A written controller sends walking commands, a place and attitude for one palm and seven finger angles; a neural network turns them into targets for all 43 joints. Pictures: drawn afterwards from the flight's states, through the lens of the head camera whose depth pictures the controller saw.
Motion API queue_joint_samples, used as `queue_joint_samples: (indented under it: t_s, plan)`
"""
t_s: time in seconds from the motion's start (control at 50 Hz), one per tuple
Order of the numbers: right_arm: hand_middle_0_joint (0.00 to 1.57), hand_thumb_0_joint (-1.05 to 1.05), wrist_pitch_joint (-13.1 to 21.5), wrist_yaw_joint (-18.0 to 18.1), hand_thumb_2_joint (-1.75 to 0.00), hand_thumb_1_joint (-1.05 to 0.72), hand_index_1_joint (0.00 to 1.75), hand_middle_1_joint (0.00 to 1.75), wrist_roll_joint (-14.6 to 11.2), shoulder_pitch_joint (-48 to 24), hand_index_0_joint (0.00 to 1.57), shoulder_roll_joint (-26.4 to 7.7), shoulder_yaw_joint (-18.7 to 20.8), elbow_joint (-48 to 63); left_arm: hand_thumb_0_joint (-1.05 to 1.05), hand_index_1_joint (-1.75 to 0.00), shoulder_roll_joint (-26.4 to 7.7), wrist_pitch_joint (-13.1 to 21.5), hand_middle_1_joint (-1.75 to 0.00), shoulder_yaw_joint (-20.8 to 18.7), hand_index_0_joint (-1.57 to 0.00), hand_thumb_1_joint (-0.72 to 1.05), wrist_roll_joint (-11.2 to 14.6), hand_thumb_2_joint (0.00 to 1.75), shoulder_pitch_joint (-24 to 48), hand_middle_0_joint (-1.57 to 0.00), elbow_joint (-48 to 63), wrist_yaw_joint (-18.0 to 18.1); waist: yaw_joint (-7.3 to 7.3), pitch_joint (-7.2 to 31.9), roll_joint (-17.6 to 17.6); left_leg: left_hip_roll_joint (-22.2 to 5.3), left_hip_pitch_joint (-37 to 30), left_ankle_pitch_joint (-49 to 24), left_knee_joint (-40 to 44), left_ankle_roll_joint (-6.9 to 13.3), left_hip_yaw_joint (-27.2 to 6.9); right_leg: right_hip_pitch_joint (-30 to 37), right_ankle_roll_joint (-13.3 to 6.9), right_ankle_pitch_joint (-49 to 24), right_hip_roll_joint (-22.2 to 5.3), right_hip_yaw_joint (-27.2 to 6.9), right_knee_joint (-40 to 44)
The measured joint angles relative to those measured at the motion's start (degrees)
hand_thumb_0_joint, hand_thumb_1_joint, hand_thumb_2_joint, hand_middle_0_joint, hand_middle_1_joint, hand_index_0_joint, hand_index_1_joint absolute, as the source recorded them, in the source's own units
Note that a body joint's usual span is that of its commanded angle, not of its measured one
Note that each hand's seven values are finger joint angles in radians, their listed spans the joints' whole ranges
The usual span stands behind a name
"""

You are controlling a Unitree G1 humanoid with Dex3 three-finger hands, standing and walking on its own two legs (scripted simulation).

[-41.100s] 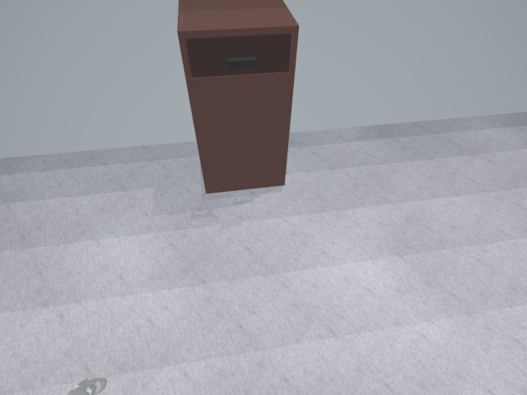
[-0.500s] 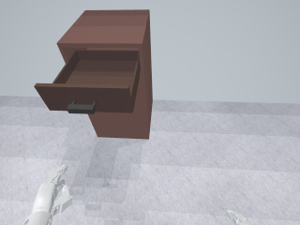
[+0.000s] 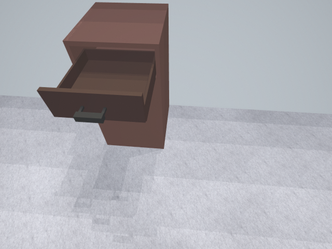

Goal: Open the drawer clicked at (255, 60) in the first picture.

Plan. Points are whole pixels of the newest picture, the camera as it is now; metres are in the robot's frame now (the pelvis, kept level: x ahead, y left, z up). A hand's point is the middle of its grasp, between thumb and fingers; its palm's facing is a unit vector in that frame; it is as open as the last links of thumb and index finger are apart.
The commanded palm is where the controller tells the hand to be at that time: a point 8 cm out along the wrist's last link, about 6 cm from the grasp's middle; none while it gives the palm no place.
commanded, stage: let the arm hang, fingers relaxed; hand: left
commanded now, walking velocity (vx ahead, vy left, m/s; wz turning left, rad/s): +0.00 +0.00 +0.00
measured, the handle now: (91, 113) +0.55 +0.31 -0.06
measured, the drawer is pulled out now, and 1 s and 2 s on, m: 0.30 0.30 0.30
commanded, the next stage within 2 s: look to check the result in 0.46 s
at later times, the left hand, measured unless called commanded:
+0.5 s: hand out of the picture +0.02 +0.19 -0.17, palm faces +0.01 -0.97 -0.22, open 7.3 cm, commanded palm none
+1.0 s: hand out of the picture +0.02 +0.19 -0.17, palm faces +0.01 -0.97 -0.23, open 7.3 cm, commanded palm none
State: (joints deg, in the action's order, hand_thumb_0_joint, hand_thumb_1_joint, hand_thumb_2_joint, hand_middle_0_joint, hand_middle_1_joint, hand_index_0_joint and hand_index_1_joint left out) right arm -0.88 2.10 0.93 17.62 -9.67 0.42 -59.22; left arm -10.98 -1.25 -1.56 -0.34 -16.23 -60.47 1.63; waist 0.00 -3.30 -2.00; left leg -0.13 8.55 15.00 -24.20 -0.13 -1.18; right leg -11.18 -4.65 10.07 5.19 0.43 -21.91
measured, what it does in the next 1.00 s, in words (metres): stands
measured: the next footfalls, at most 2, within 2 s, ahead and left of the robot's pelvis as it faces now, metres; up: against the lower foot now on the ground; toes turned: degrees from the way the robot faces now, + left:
none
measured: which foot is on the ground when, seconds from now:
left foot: down 0.00-1.00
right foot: down 0.00-1.00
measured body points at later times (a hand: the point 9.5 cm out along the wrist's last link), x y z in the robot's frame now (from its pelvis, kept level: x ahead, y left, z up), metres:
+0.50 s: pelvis +0.00 +0.01 +0.00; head +0.02 -0.01 +0.45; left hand +0.02 +0.24 -0.15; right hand -0.03 -0.21 -0.16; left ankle -0.02 +0.12 -0.74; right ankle +0.02 -0.07 -0.74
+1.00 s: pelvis +0.01 +0.01 +0.00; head +0.02 +0.00 +0.45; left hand +0.03 +0.24 -0.15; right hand -0.01 -0.21 -0.16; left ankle -0.02 +0.12 -0.74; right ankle +0.02 -0.07 -0.74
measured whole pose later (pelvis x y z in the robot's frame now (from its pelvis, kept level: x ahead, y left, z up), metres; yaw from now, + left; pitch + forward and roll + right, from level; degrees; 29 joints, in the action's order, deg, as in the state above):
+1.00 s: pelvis +0.01 +0.01 +0.00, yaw -1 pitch -1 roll +0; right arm 0.0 2.5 0.9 16.9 -8.8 0.7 -63.5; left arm -9.2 0.0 -1.1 -0.3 -14.1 -64.3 2.1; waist -0.6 -2.8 -1.2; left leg 0.3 5.6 14.5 -21.4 0.5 0.5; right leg -9.4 -4.0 10.0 4.9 -1.3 -20.9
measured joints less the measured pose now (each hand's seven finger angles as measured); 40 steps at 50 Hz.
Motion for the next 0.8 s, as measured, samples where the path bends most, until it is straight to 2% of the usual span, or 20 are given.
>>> queue_joint_samples:
  t_s: [0.26, 0.8]
  plan:
    - [0.20, 0.00, 0.65, 0.10, -0.90, -0.91, 0.30, 0.30, 0.04, -0.28, 0.20, 1.62, -0.33, -3.15, 0.00, -0.30, 2.58, 0.95, -0.30, 0.61, -0.20, 0.91, -0.02, 0.89, 2.57, -0.20, -2.14, 0.38, -0.58, 1.11, 0.10, 0.25, -2.02, -0.62, 1.98, 0.31, 1.16, 1.11, 0.37, -0.28, -0.21, -1.20, 0.63]
    - [0.20, 0.00, 0.80, 0.46, -0.90, -0.91, 0.30, 0.30, -0.11, 0.34, 0.20, 1.09, 0.20, -4.53, 0.00, -0.30, 2.08, 1.15, -0.30, 0.40, -0.20, 0.91, 0.09, 0.89, 1.22, -0.20, -4.05, 0.49, -0.68, 0.65, 0.72, 0.35, -2.81, -0.44, 2.61, 0.53, 1.60, 1.63, 0.61, -0.03, -0.27, -1.69, 0.87]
